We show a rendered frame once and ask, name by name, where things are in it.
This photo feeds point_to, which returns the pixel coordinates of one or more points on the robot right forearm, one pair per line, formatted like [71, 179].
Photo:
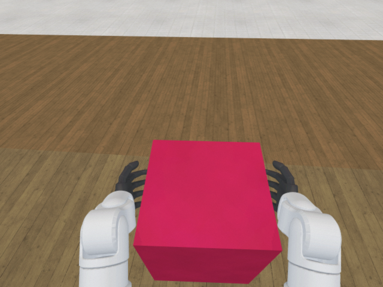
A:
[314, 243]

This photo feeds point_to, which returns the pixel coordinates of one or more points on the carton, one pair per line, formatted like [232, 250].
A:
[206, 213]

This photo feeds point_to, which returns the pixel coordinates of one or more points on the robot right hand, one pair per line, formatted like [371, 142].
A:
[286, 182]

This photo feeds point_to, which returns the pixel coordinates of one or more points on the robot left hand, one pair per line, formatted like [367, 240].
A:
[125, 181]

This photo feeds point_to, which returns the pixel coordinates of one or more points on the robot left forearm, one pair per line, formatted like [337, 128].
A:
[104, 242]

